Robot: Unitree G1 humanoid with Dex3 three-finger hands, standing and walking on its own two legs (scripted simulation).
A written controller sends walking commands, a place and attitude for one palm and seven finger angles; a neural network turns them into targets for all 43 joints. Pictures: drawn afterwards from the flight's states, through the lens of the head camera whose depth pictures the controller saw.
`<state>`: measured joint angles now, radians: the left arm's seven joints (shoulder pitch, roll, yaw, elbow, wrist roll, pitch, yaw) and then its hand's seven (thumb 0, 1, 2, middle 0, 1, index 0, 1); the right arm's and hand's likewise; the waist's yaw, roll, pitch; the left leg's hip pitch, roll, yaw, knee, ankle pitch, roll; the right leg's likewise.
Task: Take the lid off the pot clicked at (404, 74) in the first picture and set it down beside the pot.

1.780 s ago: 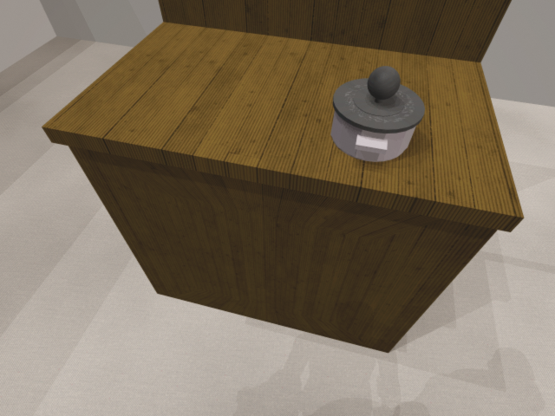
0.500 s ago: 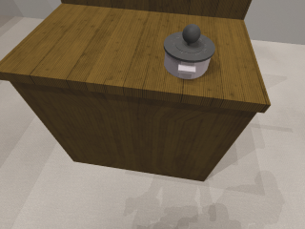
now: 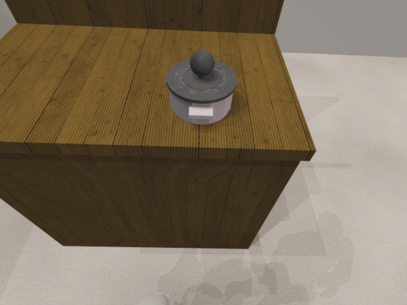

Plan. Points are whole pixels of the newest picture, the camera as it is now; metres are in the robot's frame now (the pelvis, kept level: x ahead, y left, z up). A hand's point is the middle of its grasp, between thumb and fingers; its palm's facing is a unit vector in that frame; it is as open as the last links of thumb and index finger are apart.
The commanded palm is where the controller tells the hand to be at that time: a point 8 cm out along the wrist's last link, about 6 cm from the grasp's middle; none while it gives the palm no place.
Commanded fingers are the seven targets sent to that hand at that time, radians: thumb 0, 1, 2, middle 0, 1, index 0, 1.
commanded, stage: come to a stop and stand still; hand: left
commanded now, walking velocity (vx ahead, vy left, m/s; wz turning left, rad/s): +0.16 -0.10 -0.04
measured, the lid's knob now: (202, 63) +0.57 +0.04 +0.17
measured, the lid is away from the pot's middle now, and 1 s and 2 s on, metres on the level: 0.00 0.00 0.00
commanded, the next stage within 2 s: look again from close up in 1.54 s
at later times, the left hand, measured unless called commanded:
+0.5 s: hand (142, 293) +0.17 +0.14 -0.17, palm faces -0.01 -0.96 -0.28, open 7.3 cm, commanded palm none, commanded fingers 0.00 0.90 0.90 -0.20 -0.30 -0.20 -0.30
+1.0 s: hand out of the picture +0.05 +0.21 -0.19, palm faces +0.10 -0.97 -0.22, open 7.4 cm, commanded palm none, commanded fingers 0.00 0.90 0.90 -0.20 -0.30 -0.20 -0.30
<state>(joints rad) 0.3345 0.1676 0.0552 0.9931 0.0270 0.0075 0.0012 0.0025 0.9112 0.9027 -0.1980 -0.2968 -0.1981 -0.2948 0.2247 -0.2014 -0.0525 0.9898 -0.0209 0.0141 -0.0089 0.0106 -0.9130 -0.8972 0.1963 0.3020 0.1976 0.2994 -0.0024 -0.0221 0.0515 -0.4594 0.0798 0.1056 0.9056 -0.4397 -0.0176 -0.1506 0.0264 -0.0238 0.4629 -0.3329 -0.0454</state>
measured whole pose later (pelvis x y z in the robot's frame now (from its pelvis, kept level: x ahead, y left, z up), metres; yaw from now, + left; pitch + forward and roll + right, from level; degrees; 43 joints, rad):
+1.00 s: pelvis +0.02 +0.00 +0.00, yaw +2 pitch -1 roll -1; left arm 0.25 0.26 0.07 0.96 0.02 0.07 0.03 0.01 0.91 0.90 -0.20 -0.30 -0.20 -0.29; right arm 0.16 -0.17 -0.02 0.91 -0.03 0.03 -0.01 0.00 -0.91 -0.90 0.20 0.30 0.20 0.30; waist 0.03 -0.08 0.07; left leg -0.28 -0.01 0.02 0.58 -0.29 0.05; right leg -0.44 -0.03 0.04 0.88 -0.47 0.03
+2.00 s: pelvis +0.01 +0.03 -0.01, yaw -1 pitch +0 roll +0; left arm 0.34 0.15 -0.01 1.05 0.01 -0.01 0.05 0.00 0.91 0.90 -0.20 -0.30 -0.20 -0.29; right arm 0.28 -0.18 -0.01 1.04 -0.01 -0.01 -0.02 0.02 -0.94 -0.90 0.20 0.30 0.20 0.30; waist -0.01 0.02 0.00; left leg -0.31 -0.05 0.08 0.57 -0.26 0.08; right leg -0.15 0.00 0.00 0.55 -0.40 0.00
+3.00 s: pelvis +0.04 -0.03 -0.01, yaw +3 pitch +2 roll +1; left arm 0.33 0.20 0.04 0.99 0.03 0.01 0.02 0.00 0.91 0.90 -0.20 -0.30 -0.20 -0.29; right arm 0.30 -0.15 -0.04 1.08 -0.02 0.02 -0.03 0.01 -0.91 -0.90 0.20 0.30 0.20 0.30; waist 0.00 -0.04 0.01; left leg -0.41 0.00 0.03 0.81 -0.44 0.03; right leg -0.16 0.03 -0.09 0.52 -0.41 -0.07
